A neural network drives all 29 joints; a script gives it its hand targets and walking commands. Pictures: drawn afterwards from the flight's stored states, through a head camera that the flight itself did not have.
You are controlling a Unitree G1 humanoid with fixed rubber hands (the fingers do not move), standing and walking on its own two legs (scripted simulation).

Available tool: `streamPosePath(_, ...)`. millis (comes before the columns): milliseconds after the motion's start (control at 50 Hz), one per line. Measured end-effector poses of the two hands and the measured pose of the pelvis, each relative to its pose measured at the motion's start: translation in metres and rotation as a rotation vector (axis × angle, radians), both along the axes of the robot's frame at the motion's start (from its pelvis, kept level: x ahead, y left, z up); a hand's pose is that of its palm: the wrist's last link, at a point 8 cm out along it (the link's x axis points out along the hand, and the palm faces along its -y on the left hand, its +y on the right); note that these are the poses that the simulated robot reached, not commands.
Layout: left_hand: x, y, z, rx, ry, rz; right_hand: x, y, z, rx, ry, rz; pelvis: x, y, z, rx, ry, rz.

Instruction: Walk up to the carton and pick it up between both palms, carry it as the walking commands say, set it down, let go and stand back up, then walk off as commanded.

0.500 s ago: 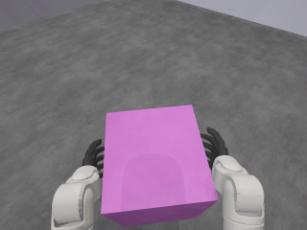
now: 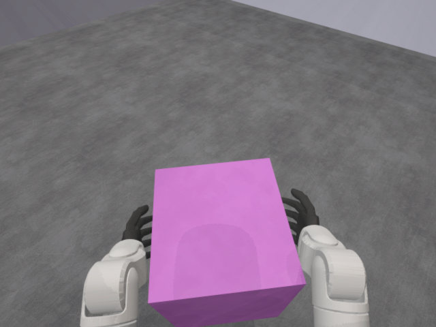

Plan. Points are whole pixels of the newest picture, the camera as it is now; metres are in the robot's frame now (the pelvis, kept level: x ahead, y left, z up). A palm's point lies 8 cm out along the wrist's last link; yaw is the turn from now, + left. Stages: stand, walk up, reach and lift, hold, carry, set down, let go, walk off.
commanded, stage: carry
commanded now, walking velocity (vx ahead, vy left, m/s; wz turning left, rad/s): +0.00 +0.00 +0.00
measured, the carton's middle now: (221, 248) +0.27 +0.00 +0.01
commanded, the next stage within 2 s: none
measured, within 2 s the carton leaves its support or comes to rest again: neither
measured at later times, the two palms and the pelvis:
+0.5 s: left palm (135, 250) +0.25 +0.15 +0.04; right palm (302, 234) +0.27 -0.14 +0.06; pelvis +0.00 +0.00 +0.00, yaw +0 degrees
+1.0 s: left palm (136, 251) +0.25 +0.14 +0.04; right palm (302, 236) +0.27 -0.14 +0.05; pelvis +0.00 +0.00 +0.00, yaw +0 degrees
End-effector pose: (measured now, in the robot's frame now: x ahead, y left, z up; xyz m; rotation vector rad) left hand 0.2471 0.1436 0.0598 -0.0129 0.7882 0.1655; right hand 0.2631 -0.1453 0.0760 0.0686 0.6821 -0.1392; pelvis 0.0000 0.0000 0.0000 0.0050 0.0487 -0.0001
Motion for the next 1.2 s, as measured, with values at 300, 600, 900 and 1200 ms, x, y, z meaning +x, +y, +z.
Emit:
streamPosePath(300,0.006,0.001,-0.006,0.002,-0.052,0.004,0.006,0.001,-0.007,0.000,-0.050,0.004,0.000,0.000,0.000,0.000,-0.001,0.000)
streamPosePath(600,0.006,0.001,-0.018,0.002,-0.049,0.000,0.005,0.001,-0.019,0.002,-0.047,0.001,-0.002,0.001,0.000,-0.001,-0.003,0.000)
streamPosePath(900,0.007,0.001,-0.021,0.007,-0.054,-0.004,0.006,0.001,-0.023,0.005,-0.050,0.001,-0.002,0.001,0.000,-0.001,-0.003,0.000)
streamPosePath(1200,0.007,0.001,-0.027,0.011,-0.051,-0.011,0.005,0.000,-0.029,0.006,-0.046,-0.002,-0.003,0.001,0.000,-0.001,-0.004,0.000)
